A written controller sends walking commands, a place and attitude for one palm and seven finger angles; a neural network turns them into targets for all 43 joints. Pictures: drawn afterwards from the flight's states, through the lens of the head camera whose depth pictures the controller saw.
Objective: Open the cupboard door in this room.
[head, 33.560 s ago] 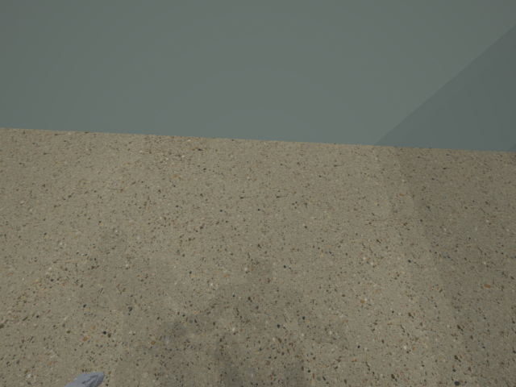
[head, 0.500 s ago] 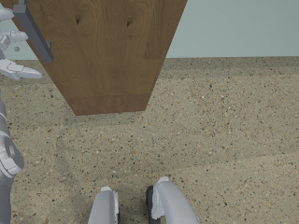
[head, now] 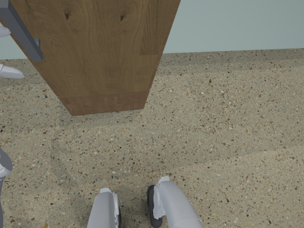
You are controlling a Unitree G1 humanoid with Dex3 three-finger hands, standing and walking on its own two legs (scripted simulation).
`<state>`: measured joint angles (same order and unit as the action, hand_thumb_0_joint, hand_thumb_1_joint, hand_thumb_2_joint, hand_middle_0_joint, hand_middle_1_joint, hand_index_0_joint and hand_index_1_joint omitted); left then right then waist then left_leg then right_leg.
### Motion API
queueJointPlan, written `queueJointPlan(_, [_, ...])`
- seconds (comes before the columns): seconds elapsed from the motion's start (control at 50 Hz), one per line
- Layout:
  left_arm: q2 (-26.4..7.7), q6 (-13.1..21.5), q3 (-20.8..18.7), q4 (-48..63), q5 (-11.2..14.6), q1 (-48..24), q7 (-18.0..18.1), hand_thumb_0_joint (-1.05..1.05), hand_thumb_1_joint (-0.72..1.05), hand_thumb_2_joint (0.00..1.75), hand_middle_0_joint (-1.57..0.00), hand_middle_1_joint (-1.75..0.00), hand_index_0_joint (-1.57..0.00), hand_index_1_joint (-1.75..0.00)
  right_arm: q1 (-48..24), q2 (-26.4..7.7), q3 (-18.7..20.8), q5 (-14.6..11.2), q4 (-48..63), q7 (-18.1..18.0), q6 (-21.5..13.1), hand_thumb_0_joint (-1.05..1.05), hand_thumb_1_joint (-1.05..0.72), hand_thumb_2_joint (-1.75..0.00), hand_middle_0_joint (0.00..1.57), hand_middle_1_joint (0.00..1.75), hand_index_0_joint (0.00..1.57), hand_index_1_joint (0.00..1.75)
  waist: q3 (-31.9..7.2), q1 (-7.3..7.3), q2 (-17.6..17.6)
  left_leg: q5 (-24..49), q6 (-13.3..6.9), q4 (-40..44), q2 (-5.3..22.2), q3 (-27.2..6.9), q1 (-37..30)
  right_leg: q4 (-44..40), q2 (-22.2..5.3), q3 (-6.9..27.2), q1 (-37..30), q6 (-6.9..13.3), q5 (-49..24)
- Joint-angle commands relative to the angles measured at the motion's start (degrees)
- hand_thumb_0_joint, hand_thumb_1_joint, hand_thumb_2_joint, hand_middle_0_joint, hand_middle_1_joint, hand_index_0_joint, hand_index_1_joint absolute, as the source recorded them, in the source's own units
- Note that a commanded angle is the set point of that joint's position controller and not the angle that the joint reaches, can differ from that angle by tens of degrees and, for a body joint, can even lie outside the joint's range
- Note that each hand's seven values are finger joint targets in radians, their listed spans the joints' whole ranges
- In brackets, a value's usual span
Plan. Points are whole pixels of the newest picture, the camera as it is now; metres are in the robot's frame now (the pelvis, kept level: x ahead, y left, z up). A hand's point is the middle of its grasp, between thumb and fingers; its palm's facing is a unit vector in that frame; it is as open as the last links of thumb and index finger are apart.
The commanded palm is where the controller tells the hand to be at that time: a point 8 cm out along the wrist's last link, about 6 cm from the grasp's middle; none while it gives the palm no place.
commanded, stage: move the hooked fingers beside the handle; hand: left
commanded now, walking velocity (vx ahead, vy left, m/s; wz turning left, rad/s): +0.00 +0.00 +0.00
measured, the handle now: (23, 28) +0.57 +0.24 +0.06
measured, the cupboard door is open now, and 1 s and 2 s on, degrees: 0 0 0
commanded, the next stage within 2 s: slide the fingers in behind the handle in 0.68 s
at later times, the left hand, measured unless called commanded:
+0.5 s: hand out of the picture +0.52 +0.29 +0.06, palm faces +0.06 -1.00 -0.03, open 14.0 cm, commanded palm +0.51 +0.32 +0.05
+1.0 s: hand out of the picture +0.52 +0.28 +0.06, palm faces +0.05 -1.00 -0.03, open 14.0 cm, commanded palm +0.51 +0.30 +0.05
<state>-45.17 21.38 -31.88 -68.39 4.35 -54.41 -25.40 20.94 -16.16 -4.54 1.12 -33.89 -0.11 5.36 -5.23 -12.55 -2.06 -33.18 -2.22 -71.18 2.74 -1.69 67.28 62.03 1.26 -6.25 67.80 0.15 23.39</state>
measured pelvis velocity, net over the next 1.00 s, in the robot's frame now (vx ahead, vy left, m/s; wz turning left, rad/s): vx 0.00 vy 0.00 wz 0.00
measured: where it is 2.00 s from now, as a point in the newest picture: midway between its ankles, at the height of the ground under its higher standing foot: (135, 222)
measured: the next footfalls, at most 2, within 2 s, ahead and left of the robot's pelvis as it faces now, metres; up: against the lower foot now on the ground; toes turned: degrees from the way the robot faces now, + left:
none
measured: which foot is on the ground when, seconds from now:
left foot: down 0.00-1.00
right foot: down 0.00-1.00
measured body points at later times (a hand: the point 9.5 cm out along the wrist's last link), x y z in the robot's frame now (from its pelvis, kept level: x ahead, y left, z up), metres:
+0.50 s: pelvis -0.01 +0.00 -0.01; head +0.18 +0.05 +0.40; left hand +0.51 +0.35 +0.06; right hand -0.01 -0.27 -0.10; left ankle -0.01 +0.09 -0.63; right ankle +0.05 -0.13 -0.63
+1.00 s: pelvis +0.00 +0.00 +0.00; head +0.18 +0.05 +0.41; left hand +0.51 +0.33 +0.06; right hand -0.01 -0.26 -0.09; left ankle -0.01 +0.09 -0.63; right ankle +0.05 -0.13 -0.63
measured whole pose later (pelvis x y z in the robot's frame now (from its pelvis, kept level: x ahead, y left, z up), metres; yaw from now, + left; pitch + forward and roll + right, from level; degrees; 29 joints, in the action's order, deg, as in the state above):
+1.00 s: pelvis +0.00 +0.00 +0.00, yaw +0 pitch +29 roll -7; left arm -43.5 20.8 -30.4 -68.4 4.9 -54.5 -24.7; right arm 21.8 -15.8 -4.9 1.1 -34.6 0.0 5.1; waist -5.7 -12.5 -2.1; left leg -32.8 -2.5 -70.8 2.5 -1.9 67.0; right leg 61.3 1.2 -6.3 67.2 -0.1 23.0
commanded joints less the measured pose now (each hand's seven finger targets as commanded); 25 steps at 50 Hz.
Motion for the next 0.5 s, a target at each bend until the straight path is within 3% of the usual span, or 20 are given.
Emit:
queueJointPlan(0.0, [-17.6,2.6,-1.9,11.2,2.0,-20.6,-0.3,0.0,-0.5,0.3,-0.3,-1.2,-0.3,-1.2,12.2,-12.2,4.1,-0.1,1.0,-0.9,0.0,0.0,-0.9,-0.9,0.2,0.3,0.2,0.3,-31.7,0.15,-12.7,34.5,1.2,8.4,0.1,-4.2,-24.6,-4.1,2.0,2.7,-16.5,0.8,-16.7])
queueJointPlan(0.06, [-20.0,2.8,-3.3,11.5,1.4,-20.4,0.0,0.0,-0.5,0.3,-0.3,-1.2,-0.3,-1.2,12.2,-12.3,4.1,0.1,1.1,-1.1,-0.2,0.0,-0.9,-0.9,0.2,0.3,0.2,0.3,-32.3,0.73,-13.5,34.2,1.3,8.4,0.0,-4.2,-24.2,-3.8,1.8,2.8,-17.0,0.9,-16.6])
queueJointPlan(0.12, [-19.9,3.7,-3.5,12.8,1.8,-21.3,0.0,0.0,-0.5,0.3,-0.3,-1.2,-0.3,-1.2,12.0,-12.1,4.1,0.1,1.4,-1.0,-0.4,0.0,-0.9,-0.9,0.2,0.3,0.2,0.3,-32.9,0.58,-12.7,33.4,1.0,8.2,-0.1,-3.9,-23.4,-3.7,2.0,3.1,-18.6,1.1,-17.4])
queueJointPlan(0.16, [-20.6,3.4,-3.5,9.9,1.5,-21.0,-0.3,0.0,-0.5,0.3,-0.3,-1.2,-0.3,-1.2,11.6,-12.3,3.9,0.0,0.9,-1.1,-0.7,0.0,-0.9,-0.9,0.2,0.3,0.2,0.3,-30.4,0.38,-12.3,30.4,0.9,8.2,-0.2,-3.7,-21.2,-3.9,1.9,3.2,-17.9,0.9,-15.5])
queueJointPlan(0.18, [-20.4,3.2,-3.2,9.5,1.5,-20.9,-0.6,0.0,-0.5,0.3,-0.3,-1.2,-0.3,-1.2,11.6,-12.4,3.8,-0.1,1.1,-1.2,-0.7,0.0,-0.9,-0.9,0.2,0.3,0.2,0.3,-30.2,0.03,-11.3,29.6,0.6,8.2,-0.2,-3.6,-20.5,-4.0,2.0,3.3,-18.2,0.8,-15.3])
queueJointPlan(0.24, [-19.6,3.2,-1.8,9.7,1.4,-22.0,-1.3,0.0,-0.5,0.3,-0.3,-1.2,-0.3,-1.2,11.7,-12.4,3.7,-0.2,0.9,-1.3,-0.7,0.0,-0.9,-0.9,0.2,0.3,0.2,0.3,-30.4,-0.02,-14.1,30.4,1.0,8.3,-0.1,-4.0,-22.8,-3.9,1.9,2.9,-15.5,1.0,-14.1])
queueJointPlan(0.3, [-18.5,2.9,-0.7,8.8,1.6,-23.4,-1.5,0.0,-0.5,0.3,-0.3,-1.2,-0.3,-1.2,11.6,-12.5,3.6,-0.2,0.8,-1.5,-0.8,0.0,-0.9,-0.9,0.2,0.3,0.2,0.3,-29.7,-0.96,-12.9,29.3,0.8,7.9,-0.1,-4.2,-21.8,-3.8,1.9,2.8,-14.5,0.8,-13.3])
queueJointPlan(0.34, [-19.7,3.3,-1.9,10.1,1.9,-24.0,-1.6,0.0,-0.5,0.3,-0.3,-1.2,-0.3,-1.2,12.0,-12.8,3.8,0.0,0.6,-1.5,-0.9,0.0,-0.9,-0.9,0.2,0.3,0.2,0.3,-32.4,-0.38,-15.1,31.5,1.4,7.7,0.0,-4.8,-24.7,-3.4,1.9,2.6,-13.2,1.0,-13.3])
queueJointPlan(0.36, [-20.2,3.2,-2.1,9.8,1.6,-23.6,-1.5,0.0,-0.5,0.3,-0.3,-1.2,-0.3,-1.2,12.1,-12.9,3.8,0.1,0.6,-1.6,-0.8,0.0,-0.9,-0.9,0.2,0.3,0.2,0.3,-32.5,-0.26,-14.3,32.2,1.6,7.7,0.1,-5.2,-24.8,-3.1,1.9,2.4,-13.2,1.0,-13.2])
queueJointPlan(0.42, [-18.1,2.9,-0.7,9.6,1.5,-24.5,-1.3,0.0,-0.5,0.3,-0.3,-1.2,-0.3,-1.2,12.1,-12.7,3.7,0.0,0.6,-1.5,-0.8,0.0,-0.9,-0.9,0.2,0.3,0.2,0.3,-31.5,-0.94,-14.2,31.6,1.4,7.4,0.1,-5.2,-24.6,-3.1,1.9,2.3,-11.7,1.1,-12.8])
queueJointPlan(0.48, [-20.4,2.1,-1.4,8.2,0.8,-25.6,-0.7,0.0,-0.5,0.3,-0.3,-1.2,-0.3,-1.2,11.9,-12.9,3.3,0.1,0.6,-1.7,-0.7,0.0,-0.9,-0.9,0.2,0.3,0.2,0.3,-30.1,-1.18,-13.6,29.5,1.3,7.4,0.0,-5.1,-22.1,-3.1,1.8,2.4,-12.0,0.9,-11.9])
